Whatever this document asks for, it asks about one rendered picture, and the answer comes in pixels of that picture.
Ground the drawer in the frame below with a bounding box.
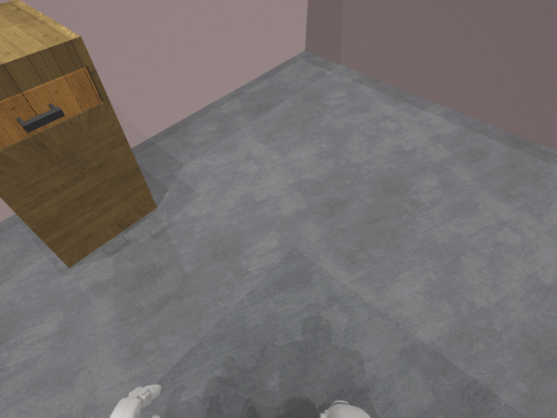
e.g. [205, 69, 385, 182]
[0, 67, 102, 150]

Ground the cabinet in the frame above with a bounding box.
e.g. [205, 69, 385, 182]
[0, 0, 157, 268]

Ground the left robot hand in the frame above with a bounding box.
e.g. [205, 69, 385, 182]
[109, 384, 161, 418]

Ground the robot right shin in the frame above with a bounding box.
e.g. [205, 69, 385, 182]
[327, 401, 349, 410]

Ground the handle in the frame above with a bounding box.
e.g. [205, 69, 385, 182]
[16, 104, 65, 133]

